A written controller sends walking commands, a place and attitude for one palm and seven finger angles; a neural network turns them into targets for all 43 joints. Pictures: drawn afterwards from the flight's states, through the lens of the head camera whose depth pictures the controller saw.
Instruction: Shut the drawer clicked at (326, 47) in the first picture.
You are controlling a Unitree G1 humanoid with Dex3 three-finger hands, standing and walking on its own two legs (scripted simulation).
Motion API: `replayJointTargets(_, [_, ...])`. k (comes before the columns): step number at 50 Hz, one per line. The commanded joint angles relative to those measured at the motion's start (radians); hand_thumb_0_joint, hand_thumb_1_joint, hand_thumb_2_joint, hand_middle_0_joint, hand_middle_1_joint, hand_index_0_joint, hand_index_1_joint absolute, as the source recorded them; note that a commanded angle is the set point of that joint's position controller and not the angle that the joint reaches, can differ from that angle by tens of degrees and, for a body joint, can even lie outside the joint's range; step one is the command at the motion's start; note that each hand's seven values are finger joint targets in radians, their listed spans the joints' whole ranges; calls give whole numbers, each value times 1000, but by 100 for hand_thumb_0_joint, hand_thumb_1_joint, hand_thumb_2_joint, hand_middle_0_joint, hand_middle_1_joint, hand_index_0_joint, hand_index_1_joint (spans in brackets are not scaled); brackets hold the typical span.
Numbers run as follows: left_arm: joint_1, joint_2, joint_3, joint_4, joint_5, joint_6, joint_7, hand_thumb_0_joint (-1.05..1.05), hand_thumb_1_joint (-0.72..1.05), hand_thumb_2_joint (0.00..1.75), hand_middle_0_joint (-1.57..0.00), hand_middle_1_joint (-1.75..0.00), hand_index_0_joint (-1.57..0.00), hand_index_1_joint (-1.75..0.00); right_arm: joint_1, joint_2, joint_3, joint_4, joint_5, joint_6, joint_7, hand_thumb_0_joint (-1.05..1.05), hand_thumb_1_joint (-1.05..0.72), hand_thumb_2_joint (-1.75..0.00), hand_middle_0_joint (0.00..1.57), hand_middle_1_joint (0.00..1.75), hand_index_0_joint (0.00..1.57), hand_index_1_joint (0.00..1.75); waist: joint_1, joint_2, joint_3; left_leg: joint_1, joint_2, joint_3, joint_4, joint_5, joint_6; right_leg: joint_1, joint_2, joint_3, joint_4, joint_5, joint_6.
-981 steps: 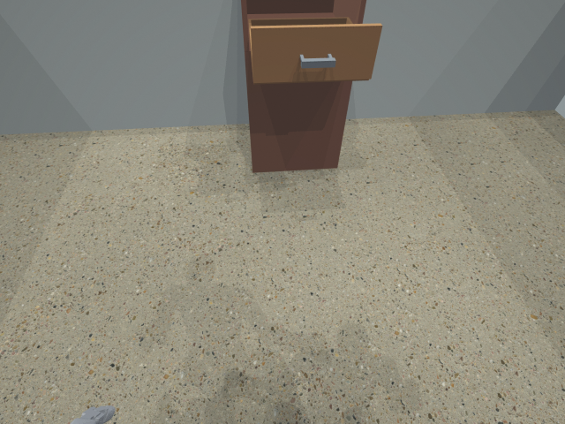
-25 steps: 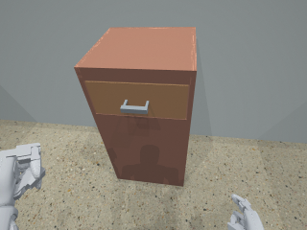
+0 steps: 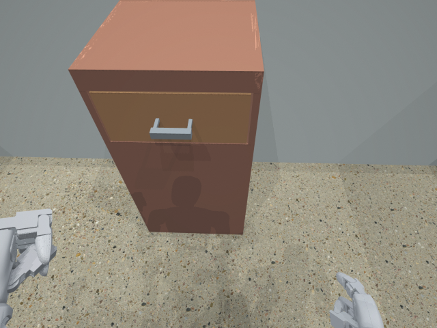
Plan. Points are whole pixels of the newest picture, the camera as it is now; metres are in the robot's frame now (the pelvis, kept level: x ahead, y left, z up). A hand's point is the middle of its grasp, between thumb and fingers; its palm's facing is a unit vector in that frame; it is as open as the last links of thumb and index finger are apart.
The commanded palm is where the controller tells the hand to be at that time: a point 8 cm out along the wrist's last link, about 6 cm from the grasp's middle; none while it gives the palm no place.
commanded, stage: step back with the hand held close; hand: left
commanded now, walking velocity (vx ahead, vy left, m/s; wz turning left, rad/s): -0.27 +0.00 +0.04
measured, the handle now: (172, 128) +0.61 +0.16 -0.03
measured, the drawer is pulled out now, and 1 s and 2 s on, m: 0.00 0.00 0.00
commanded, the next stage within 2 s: stop stepping back and stand still in 1.20 s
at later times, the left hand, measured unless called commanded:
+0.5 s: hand out of the picture +0.11 +0.25 +0.15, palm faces +0.38 -0.80 -0.47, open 3.3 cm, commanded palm +0.05 +0.29 +0.17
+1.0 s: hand out of the picture +0.06 +0.19 +0.16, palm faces +0.22 -0.82 -0.54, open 3.3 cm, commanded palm -0.01 +0.25 +0.17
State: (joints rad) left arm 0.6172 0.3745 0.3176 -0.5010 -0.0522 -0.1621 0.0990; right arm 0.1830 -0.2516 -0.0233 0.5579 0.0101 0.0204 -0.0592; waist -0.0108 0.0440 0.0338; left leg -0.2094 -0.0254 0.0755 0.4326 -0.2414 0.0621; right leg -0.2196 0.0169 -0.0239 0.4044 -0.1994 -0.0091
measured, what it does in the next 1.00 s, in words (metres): walks backwards: right foot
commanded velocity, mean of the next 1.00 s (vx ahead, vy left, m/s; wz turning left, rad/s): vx -0.34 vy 0.00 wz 0.01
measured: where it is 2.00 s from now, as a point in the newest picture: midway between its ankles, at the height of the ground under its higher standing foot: outside the picture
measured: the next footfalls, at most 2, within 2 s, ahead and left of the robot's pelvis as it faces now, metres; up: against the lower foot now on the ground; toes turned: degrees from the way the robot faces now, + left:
right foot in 0.76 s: -0.13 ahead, -0.13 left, +0.00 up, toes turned +6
right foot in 1.48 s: -0.24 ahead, -0.12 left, +0.00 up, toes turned +4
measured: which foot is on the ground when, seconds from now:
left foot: down 0.00-1.00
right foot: down 0.00-0.60, up 0.62-0.74, down 0.76-1.00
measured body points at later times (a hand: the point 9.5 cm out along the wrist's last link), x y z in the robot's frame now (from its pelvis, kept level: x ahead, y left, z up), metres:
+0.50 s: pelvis -0.07 +0.01 -0.02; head -0.05 +0.01 +0.43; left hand +0.09 +0.29 +0.18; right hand +0.11 -0.23 -0.09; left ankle -0.01 +0.07 -0.74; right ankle +0.00 -0.12 -0.74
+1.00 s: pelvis -0.14 -0.03 -0.01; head -0.09 -0.01 +0.43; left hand +0.04 +0.23 +0.19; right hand +0.06 -0.25 -0.09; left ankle -0.01 +0.07 -0.74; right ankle -0.17 -0.13 -0.74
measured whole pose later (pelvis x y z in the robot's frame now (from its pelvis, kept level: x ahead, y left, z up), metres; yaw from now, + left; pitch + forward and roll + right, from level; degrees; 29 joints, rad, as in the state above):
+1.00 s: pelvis -0.14 -0.03 -0.01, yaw +1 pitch +3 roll -3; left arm 0.66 0.47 0.39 -0.68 -0.05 -0.31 0.09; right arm 0.12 -0.19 0.00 0.57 0.00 -0.07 -0.04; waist -0.01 0.02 0.06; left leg -0.50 0.05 0.02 0.48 -0.04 0.03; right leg -0.23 0.12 0.05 0.49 -0.30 -0.03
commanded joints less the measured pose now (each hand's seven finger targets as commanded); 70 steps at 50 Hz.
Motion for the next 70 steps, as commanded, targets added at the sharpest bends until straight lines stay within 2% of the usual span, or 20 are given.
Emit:
replayJointTargets(1, [43, 207, 200, -284, -7, -81, 37, 0, 90, 90, -140, -160, -140, -160, -104, -97, -37, -190, 2, -53, -13, 0, -90, -90, 20, 30, 20, 30, 31, 7, -242, -43, 109, -130, -41, 371, -4, 190, -62, 67, 71, 418, 12])
replayJointTargets(6, [44, 179, 181, -269, 1, -83, 36, 0, 90, 90, -140, -160, -140, -160, -88, -108, -43, -184, -3, -65, -17, 0, -90, -90, 20, 30, 20, 30, 24, 58, -178, -141, 142, -168, -93, 276, 11, 169, -30, 56, 127, 277, 19])
replayJointTargets(14, [-28, 159, 182, -231, 34, -102, 38, 0, 90, 90, -140, -160, -140, -160, -88, -122, -46, -185, -6, -98, -23, 0, -90, -90, 20, 30, 20, 30, 14, 18, -50, -515, 185, -247, -204, -307, 66, 280, -5, 96, 221, 133, 23])
replayJointTargets(22, [-58, 160, 168, -297, 39, -132, 47, 0, 90, 90, -140, -160, -140, -160, -56, -111, -44, -178, -17, -120, -16, 0, -90, -90, 20, 30, 20, 30, -4, -75, -57, -372, 93, -192, -5, -343, 37, 36, -90, 236, 8, -151, -20])
replayJointTargets(26, [-55, 171, 167, -317, 31, -152, 62, 0, 90, 90, -140, -160, -140, -160, -44, -105, -40, -157, -21, -123, -11, 0, -90, -90, 20, 30, 20, 30, -17, -52, -67, -254, 79, -198, 25, -250, 15, -90, -105, 204, -35, -172, -33])
replayJointTargets(30, [-6, 189, 225, -314, 49, -173, 67, 0, 90, 90, -140, -160, -140, -160, -77, -115, -43, -161, -18, -144, -23, 0, -90, -90, 20, 30, 20, 30, 8, 153, -129, -540, 246, -352, -243, -378, 77, 246, 40, 63, 325, 56, 26])
replayJointTargets(33, [-16, 200, 256, -313, 67, -187, 60, 0, 90, 90, -140, -160, -140, -160, -75, -119, -59, -164, -23, -159, -21, 0, -90, -90, 20, 30, 20, 30, 13, 165, -109, -673, 318, -390, -288, -512, 122, 315, 74, 79, 463, -67, 35])
replayJointTargets(38, [61, 159, 197, -295, 12, -198, 35, 0, 90, 90, -140, -160, -140, -160, -49, -109, -55, -108, -24, -182, -2, 0, -90, -90, 20, 30, 20, 30, 6, 29, -128, -238, 241, -315, -123, 5, 67, 44, 54, 76, 148, -48, 17])
replayJointTargets(42, [7, 180, 183, -362, 7, -224, 27, 0, 90, 90, -140, -160, -140, -160, -37, -101, -52, -59, -36, -188, 4, 0, -90, -90, 20, 30, 20, 30, 13, 103, -318, 142, 212, -209, -6, 579, 37, -51, 33, 75, 66, 99, 43])
replayJointTargets(44, [37, 219, 211, -399, 3, -220, 33, 0, 90, 90, -140, -160, -140, -160, -39, -91, -51, -77, -29, -179, 12, 0, -90, -90, 20, 30, 20, 30, 13, 57, -429, 290, 188, -145, 70, 730, 19, -72, 17, 79, 52, 240, 79])
replayJointTargets(48, [124, 268, 285, -340, -20, -201, 27, 0, 90, 90, -140, -160, -140, -160, -110, -73, -42, -152, -4, -132, 6, 0, -90, -90, 20, 30, 20, 30, 14, -119, -320, 55, 102, -63, 118, 263, -18, -59, -89, 156, -36, 388, 82])
replayJointTargets(50, [112, 270, 290, -288, -19, -189, 35, 0, 90, 90, -140, -160, -140, -160, -125, -58, -42, -154, 6, -111, -1, 0, -90, -90, 20, 30, 20, 30, 10, -195, -206, -56, 13, -53, 294, -42, -49, -164, -226, 277, -148, 363, 20])
replayJointTargets(52, [75, 246, 253, -222, -13, -164, 42, 0, 90, 90, -140, -160, -140, -160, -144, -47, -49, -120, -1, -96, -3, 0, -90, -90, 20, 30, 20, 30, 20, -176, -99, -200, -1, -119, 525, -172, -60, -214, -304, 327, -179, 316, -55])
replayJointTargets(55, [14, 194, 189, -148, -1, -139, 33, 0, 90, 90, -140, -160, -140, -160, -130, -33, -21, -104, -17, -78, -17, 0, -90, -90, 20, 30, 20, 30, -9, -104, -24, -179, 38, -118, 263, -67, -65, -134, -196, 199, -64, 512, -76])
replayJointTargets(57, [-38, 166, 133, -176, -2, -145, 29, 0, 90, 90, -140, -160, -140, -160, -114, -70, -20, -93, -10, -74, -30, 0, -90, -90, 20, 30, 20, 30, -28, -25, -31, -76, 43, -107, -54, 252, -50, -82, -72, 102, 50, 499, 3])
replayJointTargets(59, [-110, 192, 108, -254, 12, -156, 25, 0, 90, 90, -140, -160, -140, -160, -94, -93, -40, -100, -3, -94, -26, 0, -90, -90, 20, 30, 20, 30, -4, 107, -141, 100, 249, -254, -78, 773, 30, -152, 17, 89, 246, 59, 64])
replayJointTargets(61, [-53, 206, 130, -280, 3, -175, 30, 0, 90, 90, -140, -160, -140, -160, -48, -81, -47, -107, -19, -140, 0, 0, -90, -90, 20, 30, 20, 30, 16, 95, -240, 198, 322, -322, -53, 878, 93, -250, 36, 121, 396, -263, 45])
replayJointTargets(62, [-41, 221, 150, -337, -3, -165, 25, 0, 90, 90, -140, -160, -140, -160, -55, -90, -42, -117, -36, -163, 0, 0, -90, -90, 20, 30, 20, 30, 29, 153, -291, 103, 347, -352, -98, 746, 91, -171, 28, 129, 472, -322, 32])
replayJointTargets(65, [-20, 235, 184, -454, -7, -147, 38, 0, 90, 90, -140, -160, -140, -160, -38, -95, -46, -121, -23, -191, 12, 0, -90, -90, 20, 30, 20, 30, 28, 129, -289, 41, 338, -285, -113, 571, 115, -122, 24, 109, 509, -262, 34])
replayJointTargets(70, [142, 195, 222, -356, -15, -95, 60, 0, 90, 90, -140, -160, -140, -160, -57, -73, -27, -148, -12, -176, 12, 0, -90, -90, 20, 30, 20, 30, 11, 186, -144, -265, 214, -217, -286, -383, 25, 133, 51, -47, 224, -269, 12])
